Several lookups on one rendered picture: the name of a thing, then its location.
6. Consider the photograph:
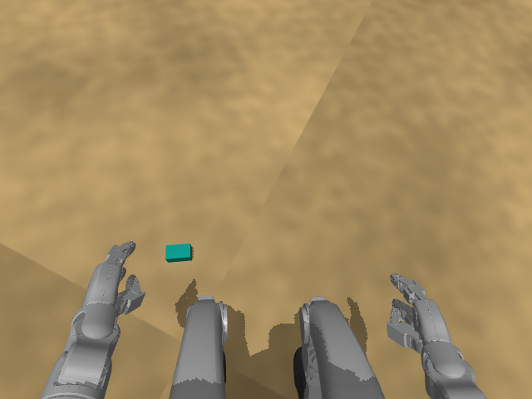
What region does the small box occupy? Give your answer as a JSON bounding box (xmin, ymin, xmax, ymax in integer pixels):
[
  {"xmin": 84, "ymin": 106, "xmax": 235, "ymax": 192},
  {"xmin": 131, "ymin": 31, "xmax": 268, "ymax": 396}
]
[{"xmin": 165, "ymin": 244, "xmax": 192, "ymax": 263}]

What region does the right robot hand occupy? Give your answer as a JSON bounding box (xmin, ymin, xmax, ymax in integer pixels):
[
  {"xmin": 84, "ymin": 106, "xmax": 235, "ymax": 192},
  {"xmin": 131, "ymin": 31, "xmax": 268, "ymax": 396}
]
[{"xmin": 387, "ymin": 273, "xmax": 452, "ymax": 354}]

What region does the left robot hand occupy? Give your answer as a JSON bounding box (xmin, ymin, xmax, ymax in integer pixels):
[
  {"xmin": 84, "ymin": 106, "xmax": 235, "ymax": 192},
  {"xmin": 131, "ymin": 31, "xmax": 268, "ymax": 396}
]
[{"xmin": 81, "ymin": 241, "xmax": 145, "ymax": 316}]

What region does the right robot arm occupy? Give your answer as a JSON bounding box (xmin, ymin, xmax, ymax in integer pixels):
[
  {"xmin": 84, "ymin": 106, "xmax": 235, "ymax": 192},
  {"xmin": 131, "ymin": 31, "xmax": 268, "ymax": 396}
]
[{"xmin": 421, "ymin": 341, "xmax": 487, "ymax": 399}]

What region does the left robot arm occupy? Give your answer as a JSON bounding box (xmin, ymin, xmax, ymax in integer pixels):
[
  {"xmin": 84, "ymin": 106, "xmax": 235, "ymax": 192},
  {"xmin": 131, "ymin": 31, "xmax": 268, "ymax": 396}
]
[{"xmin": 40, "ymin": 303, "xmax": 121, "ymax": 399}]

